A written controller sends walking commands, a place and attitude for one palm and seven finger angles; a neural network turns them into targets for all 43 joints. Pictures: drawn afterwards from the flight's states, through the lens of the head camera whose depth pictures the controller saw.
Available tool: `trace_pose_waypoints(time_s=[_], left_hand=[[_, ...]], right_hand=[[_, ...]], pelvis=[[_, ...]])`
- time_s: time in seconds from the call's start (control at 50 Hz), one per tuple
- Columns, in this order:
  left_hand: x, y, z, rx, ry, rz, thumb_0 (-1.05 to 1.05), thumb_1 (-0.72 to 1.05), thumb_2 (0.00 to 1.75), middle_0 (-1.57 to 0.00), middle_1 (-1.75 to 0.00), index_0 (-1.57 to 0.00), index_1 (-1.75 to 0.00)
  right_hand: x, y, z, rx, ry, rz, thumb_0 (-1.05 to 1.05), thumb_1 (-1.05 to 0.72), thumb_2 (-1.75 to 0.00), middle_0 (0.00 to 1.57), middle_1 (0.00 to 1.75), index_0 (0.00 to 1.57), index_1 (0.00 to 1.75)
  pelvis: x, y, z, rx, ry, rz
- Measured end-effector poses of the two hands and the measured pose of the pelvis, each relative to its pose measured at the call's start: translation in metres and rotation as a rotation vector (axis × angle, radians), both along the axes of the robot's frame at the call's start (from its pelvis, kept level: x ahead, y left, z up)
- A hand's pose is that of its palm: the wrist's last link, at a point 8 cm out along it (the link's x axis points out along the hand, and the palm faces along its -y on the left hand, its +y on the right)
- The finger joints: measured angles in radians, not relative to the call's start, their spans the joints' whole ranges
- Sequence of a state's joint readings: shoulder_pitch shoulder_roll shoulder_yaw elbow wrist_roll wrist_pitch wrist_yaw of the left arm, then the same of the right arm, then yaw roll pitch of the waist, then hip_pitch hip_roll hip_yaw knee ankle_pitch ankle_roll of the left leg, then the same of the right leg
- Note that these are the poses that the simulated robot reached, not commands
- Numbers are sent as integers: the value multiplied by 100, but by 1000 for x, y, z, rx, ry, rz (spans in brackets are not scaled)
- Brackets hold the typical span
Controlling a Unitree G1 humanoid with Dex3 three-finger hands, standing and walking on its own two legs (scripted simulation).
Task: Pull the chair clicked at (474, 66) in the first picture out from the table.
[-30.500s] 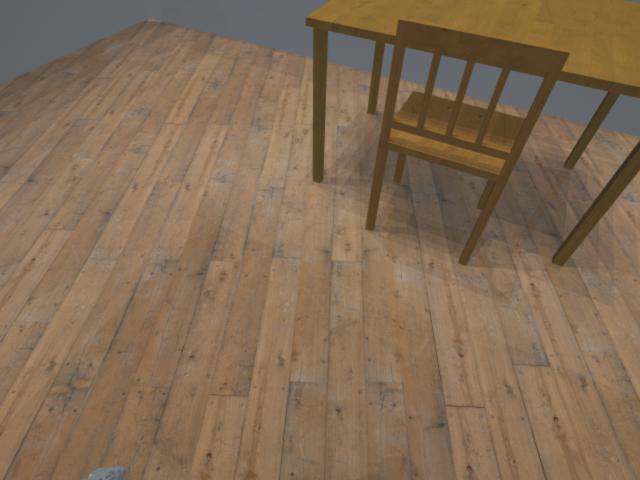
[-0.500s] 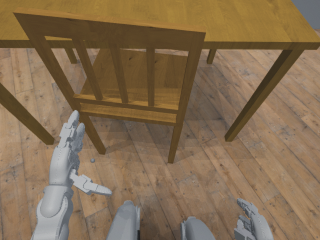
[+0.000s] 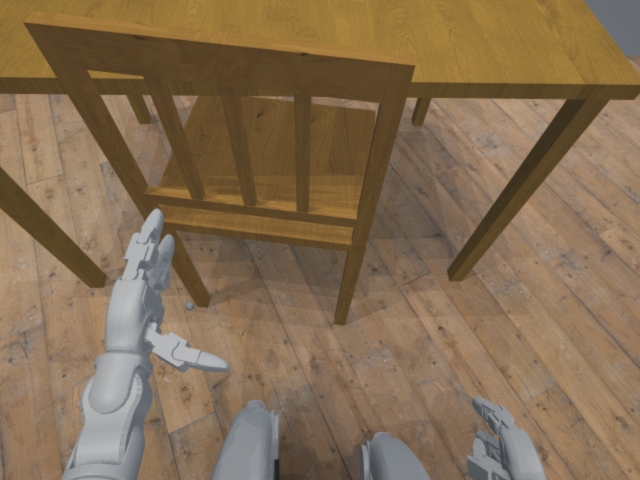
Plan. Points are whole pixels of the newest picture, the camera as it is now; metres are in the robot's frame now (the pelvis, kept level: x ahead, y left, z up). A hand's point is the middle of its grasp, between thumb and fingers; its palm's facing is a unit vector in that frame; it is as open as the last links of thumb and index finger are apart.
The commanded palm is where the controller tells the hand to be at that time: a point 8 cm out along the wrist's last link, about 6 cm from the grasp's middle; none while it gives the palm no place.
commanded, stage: aim the fingers beside a spindle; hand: left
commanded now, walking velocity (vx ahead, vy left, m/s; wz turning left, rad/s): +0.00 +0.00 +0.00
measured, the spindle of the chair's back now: (241, 152) +0.56 +0.14 +0.02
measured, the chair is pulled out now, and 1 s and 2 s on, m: -0.08 -0.08 -0.08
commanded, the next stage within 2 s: push the fingers through the gap in 0.90 s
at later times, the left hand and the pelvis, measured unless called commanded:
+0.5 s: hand (198, 293) +0.33 +0.16 +0.02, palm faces +0.03 -1.00 -0.03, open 16.9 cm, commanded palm +0.31 +0.21 +0.03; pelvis +0.00 +0.00 +0.00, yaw +0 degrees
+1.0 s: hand (195, 297) +0.32 +0.16 +0.03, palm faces +0.04 -1.00 -0.04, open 16.9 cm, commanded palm +0.30 +0.21 +0.03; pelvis +0.00 +0.00 +0.00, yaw +0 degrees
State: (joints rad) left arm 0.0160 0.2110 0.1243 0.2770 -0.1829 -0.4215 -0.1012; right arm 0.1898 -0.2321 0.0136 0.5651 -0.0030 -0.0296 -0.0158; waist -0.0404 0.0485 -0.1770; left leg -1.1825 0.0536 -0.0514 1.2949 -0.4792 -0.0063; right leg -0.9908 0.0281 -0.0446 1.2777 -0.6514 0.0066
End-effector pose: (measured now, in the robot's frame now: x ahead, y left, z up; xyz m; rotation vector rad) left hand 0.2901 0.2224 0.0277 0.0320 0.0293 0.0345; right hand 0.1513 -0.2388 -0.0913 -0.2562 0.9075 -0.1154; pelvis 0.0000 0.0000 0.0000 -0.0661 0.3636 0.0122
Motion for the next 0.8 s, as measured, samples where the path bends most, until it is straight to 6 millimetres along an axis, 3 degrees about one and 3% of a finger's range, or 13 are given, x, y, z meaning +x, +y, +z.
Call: trace_pose_waypoints(time_s=[0.26, 0.8], left_hand=[[14, -3, 0, 1, -6, 4, -1, -50, 30, -6, -8, -6, -8], [17, -7, 0, 2, -11, 8, -1, -50, 30, -6, -8, -6, -8]], right_hand=[[-8, 3, -2, 7, 26, -10, 1, -90, -90, 20, 30, 20, 30], [-10, 0, -3, 12, 45, -17, 1, -90, -90, 20, 30, 20, 30]], pelvis=[[-2, 2, 0, 1, 1, -5], [-1, 0, 2, 5, 0, -7]])
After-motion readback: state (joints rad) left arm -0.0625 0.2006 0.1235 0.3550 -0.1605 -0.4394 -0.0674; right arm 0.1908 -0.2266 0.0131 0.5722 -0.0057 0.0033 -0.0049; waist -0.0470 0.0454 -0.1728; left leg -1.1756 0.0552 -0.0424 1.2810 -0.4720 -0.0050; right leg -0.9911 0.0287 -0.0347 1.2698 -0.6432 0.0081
